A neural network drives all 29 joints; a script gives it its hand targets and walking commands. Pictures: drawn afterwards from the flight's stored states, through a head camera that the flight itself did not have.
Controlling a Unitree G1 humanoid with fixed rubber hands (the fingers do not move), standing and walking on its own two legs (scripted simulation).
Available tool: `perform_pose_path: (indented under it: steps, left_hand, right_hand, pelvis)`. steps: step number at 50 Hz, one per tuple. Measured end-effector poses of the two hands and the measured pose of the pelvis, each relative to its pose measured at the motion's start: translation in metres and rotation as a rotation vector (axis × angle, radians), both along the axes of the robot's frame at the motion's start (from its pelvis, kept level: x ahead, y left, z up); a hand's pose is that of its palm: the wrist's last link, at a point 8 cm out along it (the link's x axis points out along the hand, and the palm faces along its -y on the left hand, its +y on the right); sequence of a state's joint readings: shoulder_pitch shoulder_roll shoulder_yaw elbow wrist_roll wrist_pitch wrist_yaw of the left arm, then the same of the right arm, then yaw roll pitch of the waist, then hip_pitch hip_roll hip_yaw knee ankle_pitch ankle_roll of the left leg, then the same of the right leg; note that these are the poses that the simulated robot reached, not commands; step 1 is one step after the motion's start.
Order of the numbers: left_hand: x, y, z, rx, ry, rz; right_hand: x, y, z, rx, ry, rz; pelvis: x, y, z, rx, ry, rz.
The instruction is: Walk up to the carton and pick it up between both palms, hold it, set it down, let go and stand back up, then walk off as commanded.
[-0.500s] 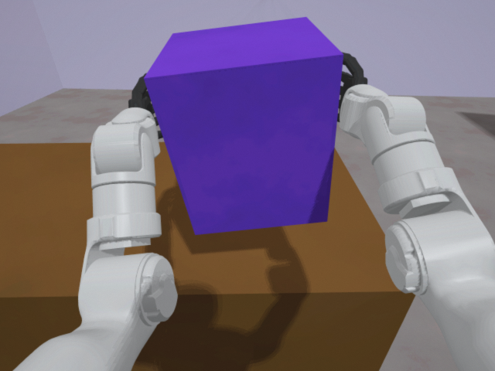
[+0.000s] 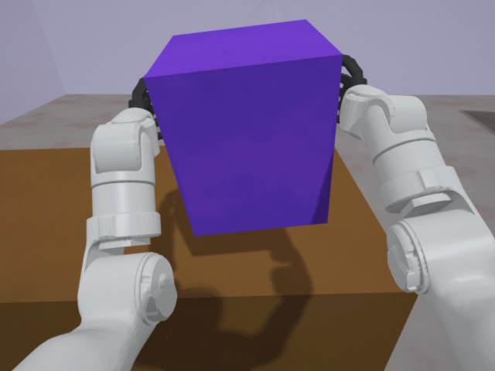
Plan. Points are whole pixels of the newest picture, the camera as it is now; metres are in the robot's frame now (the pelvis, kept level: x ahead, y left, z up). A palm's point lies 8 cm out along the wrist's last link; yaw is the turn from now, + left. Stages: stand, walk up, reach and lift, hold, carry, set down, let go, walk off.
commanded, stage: hold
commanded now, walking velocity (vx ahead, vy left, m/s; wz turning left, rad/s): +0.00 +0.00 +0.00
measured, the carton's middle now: (249, 128) +0.39 -0.01 +0.30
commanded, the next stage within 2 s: none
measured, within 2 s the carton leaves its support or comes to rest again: neither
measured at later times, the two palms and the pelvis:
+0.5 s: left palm (144, 121) +0.37 +0.14 +0.33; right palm (352, 98) +0.37 -0.16 +0.35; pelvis +0.00 +0.00 +0.00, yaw +0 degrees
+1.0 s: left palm (144, 120) +0.37 +0.14 +0.33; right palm (353, 98) +0.37 -0.16 +0.35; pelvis +0.00 +0.00 +0.00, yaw +0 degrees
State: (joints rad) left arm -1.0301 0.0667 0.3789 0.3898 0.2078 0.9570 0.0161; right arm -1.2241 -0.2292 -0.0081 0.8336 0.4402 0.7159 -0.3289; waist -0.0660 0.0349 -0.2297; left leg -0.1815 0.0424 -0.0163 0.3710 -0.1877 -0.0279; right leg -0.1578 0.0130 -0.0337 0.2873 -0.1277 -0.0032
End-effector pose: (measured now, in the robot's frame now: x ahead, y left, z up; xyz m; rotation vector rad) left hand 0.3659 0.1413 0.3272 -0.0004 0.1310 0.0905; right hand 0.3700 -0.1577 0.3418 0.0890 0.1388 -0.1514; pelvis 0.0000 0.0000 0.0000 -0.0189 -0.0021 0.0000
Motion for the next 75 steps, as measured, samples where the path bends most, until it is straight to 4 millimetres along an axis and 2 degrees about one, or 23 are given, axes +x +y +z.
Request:
perform_pose_path:
  steps: [15, 27, 75]
  left_hand:
    - [-0.0007, 0.0032, -0.0002, -0.017, 0.000, -0.007]
    - [0.0039, -0.0016, 0.0023, 0.004, 0.000, -0.008]
    - [-0.0005, -0.0001, 0.0050, 0.004, -0.004, -0.008]
  right_hand:
    - [-0.0027, 0.0037, 0.0076, -0.050, 0.003, -0.003]
    - [0.0017, -0.0013, 0.0054, -0.033, 0.004, -0.001]
    - [-0.0035, 0.0001, 0.0087, -0.022, 0.003, -0.001]
  pelvis:
    - [0.0000, 0.0001, 0.0000, 0.000, -0.002, 0.000]
    - [0.0032, 0.0001, 0.0000, 0.000, 0.002, 0.001]
    - [0.0020, 0.0000, 0.0000, 0.000, -0.001, 0.001]
